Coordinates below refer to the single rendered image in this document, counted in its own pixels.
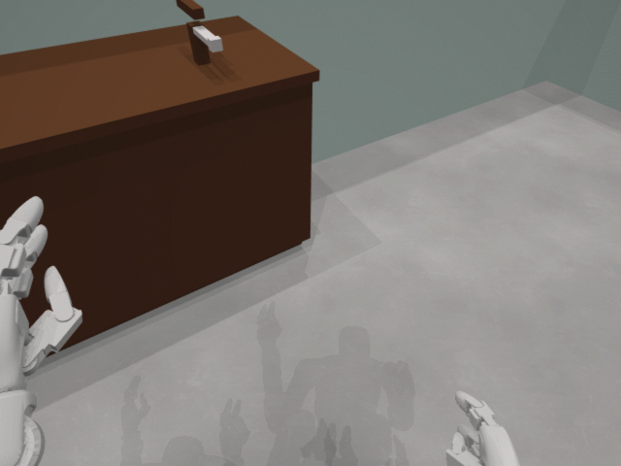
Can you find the robot left hand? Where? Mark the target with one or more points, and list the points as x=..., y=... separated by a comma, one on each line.
x=21, y=242

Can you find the counter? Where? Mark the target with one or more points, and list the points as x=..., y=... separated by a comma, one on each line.
x=163, y=167

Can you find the tap lever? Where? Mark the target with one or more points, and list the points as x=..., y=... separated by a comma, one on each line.
x=213, y=42

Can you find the robot right hand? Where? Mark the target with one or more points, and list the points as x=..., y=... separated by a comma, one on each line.
x=490, y=447

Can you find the left robot forearm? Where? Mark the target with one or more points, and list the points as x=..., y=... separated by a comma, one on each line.
x=22, y=440

